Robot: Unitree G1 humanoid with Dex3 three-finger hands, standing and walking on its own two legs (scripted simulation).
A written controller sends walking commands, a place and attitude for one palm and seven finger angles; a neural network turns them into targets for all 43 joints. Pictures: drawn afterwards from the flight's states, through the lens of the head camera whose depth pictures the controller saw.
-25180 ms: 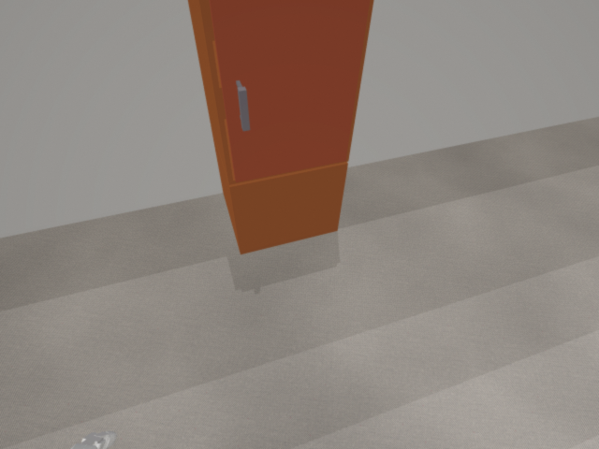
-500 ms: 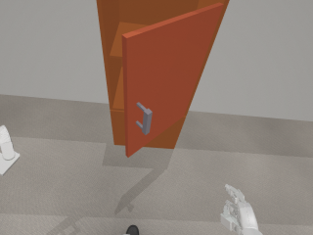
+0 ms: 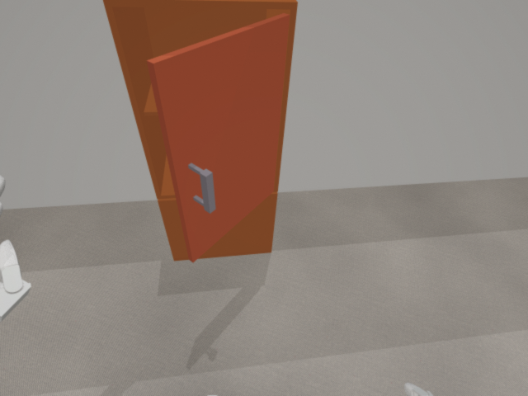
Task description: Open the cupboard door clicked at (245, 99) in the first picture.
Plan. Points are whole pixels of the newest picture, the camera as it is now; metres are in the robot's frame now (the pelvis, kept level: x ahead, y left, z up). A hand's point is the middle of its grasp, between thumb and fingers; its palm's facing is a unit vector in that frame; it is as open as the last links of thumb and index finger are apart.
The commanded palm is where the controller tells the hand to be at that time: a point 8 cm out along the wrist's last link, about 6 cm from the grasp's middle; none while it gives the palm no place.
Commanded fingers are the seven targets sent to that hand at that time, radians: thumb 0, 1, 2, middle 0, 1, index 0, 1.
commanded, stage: stop stepping back and stand still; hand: left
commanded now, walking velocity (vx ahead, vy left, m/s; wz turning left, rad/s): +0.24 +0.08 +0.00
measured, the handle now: (201, 188) +0.58 +0.15 -0.05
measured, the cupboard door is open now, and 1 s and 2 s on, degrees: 44 44 44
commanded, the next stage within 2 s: let the arm hang, fingers relaxed in 0.46 s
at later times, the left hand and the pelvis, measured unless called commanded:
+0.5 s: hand out of the picture +0.17 +0.28 +0.17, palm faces +0.45 -0.77 -0.45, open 7.4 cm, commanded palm +0.12 +0.31 +0.18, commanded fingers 0.00 0.90 0.90 -0.20 -0.30 -0.20 -0.30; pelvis -0.02 +0.01 +0.00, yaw +1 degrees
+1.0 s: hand out of the picture -0.10 +0.19 -0.18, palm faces +0.06 -0.99 -0.15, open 7.2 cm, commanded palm none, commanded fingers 0.00 0.90 0.90 -0.20 -0.30 -0.20 -0.30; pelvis -0.04 +0.02 +0.00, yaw +3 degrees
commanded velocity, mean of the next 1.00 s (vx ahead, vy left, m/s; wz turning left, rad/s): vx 0.01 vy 0.00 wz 0.00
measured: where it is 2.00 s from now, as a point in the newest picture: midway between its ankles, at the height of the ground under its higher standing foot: outside the picture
